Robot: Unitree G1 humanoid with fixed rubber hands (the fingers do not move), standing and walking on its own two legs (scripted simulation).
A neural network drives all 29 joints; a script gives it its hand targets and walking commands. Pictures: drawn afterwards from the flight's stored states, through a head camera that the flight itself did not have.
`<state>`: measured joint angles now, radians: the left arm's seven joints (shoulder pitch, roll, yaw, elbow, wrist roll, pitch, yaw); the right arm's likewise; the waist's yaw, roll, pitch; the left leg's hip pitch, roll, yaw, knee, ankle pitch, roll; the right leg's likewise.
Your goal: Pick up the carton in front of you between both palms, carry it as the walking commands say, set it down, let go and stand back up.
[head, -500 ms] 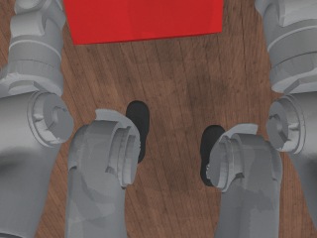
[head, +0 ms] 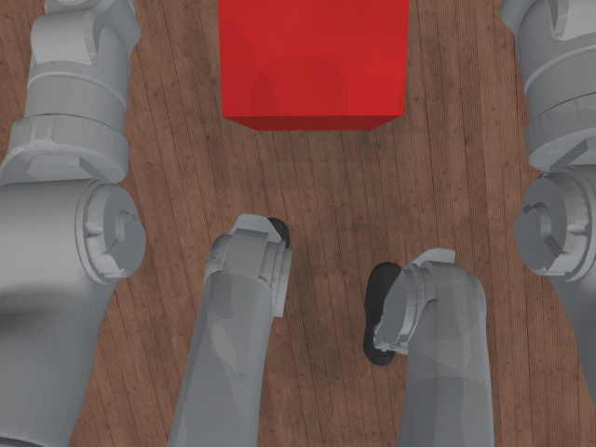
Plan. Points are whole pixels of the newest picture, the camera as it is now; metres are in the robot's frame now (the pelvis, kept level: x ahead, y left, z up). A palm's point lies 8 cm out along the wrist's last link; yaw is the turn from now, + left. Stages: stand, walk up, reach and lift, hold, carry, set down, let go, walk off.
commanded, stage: set down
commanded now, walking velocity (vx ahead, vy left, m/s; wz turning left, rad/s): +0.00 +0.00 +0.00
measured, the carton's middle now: (312, 53) +0.54 +0.10 -0.31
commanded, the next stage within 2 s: let go in 0.62 s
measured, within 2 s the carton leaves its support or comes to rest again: neither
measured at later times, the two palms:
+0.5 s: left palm out of the picture +0.53 +0.30 +0.04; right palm out of the picture +0.62 -0.09 +0.04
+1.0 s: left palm out of the picture +0.44 +0.29 +0.14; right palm out of the picture +0.49 -0.13 +0.14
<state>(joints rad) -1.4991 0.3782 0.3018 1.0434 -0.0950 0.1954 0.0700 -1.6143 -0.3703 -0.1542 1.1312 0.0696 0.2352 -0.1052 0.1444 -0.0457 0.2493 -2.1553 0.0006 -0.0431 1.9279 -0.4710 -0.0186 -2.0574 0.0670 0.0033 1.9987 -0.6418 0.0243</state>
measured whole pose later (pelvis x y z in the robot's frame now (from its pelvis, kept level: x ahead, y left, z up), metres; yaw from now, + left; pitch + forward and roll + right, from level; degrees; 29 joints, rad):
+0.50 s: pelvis +0.03 +0.00 +0.13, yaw +1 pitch +48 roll -1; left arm -1.25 0.33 0.37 0.84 -0.06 0.24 0.00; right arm -1.38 -0.32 -0.18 0.93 0.00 0.29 -0.07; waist 0.13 -0.05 -0.01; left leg -1.89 -0.01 -0.04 1.42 -0.37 -0.02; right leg -1.81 0.07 0.04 1.48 -0.51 0.03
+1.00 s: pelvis +0.06 +0.02 +0.26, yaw +0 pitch +38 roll -2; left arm -0.67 0.25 0.29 0.64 0.10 0.15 -0.13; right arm -0.71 -0.12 -0.24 0.62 -0.13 0.19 -0.11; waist 0.08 -0.02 -0.02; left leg -1.31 -0.01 -0.02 0.87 -0.23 0.01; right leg -1.23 0.05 0.08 0.88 -0.32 0.05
